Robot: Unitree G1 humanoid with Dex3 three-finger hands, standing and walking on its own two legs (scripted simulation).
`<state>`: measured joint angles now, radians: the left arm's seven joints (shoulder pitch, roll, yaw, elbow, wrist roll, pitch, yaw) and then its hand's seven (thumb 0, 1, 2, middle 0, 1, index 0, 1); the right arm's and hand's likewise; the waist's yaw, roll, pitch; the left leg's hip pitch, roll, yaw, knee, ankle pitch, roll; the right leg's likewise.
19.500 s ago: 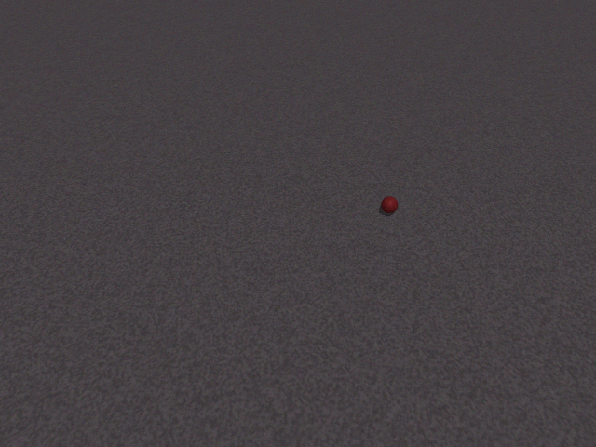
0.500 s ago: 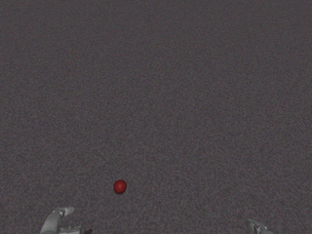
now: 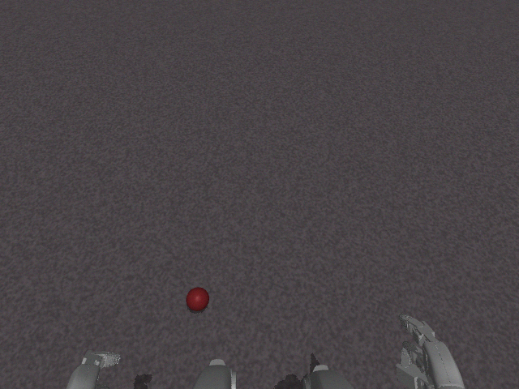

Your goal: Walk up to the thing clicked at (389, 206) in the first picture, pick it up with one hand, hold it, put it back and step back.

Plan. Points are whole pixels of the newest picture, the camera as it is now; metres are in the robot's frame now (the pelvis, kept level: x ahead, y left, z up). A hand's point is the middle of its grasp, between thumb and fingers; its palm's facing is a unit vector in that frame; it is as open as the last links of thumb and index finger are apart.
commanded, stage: rise first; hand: left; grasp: from above
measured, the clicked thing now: (197, 299) +0.43 +0.23 -0.66
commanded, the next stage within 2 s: none
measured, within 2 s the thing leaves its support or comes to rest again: neither
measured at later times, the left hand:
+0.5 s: hand out of the picture +0.12 +0.25 -0.18, palm faces -0.20 -0.84 -0.51, open 14.2 cm
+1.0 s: hand (149, 352) +0.23 +0.28 -0.37, palm faces -0.44 -0.41 -0.80, open 14.1 cm
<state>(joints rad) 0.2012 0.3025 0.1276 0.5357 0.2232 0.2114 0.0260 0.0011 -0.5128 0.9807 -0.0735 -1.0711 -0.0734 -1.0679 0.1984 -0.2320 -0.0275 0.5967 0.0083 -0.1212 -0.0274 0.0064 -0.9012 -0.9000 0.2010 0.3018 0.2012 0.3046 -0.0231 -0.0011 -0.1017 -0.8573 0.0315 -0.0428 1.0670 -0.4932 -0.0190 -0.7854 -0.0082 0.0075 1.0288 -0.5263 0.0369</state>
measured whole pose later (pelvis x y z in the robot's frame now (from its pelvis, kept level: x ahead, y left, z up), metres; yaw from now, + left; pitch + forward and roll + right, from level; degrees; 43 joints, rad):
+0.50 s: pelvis -0.02 +0.00 -0.05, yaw +0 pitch +22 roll -3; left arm 0.32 0.32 0.10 0.30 0.29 0.25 0.04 0.00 -0.53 0.97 -0.07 -1.06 -0.07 -1.06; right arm 0.18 -0.22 -0.02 0.52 0.01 -0.15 -0.02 0.01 -0.90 -0.90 0.20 0.30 0.20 0.30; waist -0.03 0.01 -0.15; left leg -1.14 0.03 -0.07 1.33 -0.57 -0.02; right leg -1.06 0.00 -0.01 1.29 -0.61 0.04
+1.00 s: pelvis -0.08 -0.01 -0.22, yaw -3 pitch +34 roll -4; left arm -0.29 0.48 0.10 0.78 0.76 -0.08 0.17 0.00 -0.52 1.02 -0.07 -1.05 -0.06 -1.06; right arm 0.05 -0.28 -0.05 0.68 -0.01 -0.18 0.03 0.00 -0.87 -0.89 0.20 0.30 0.20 0.30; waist -0.02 0.01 -0.17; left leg -1.86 0.03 -0.10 1.91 -0.65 -0.04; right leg -1.78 0.03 0.00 1.90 -0.71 0.04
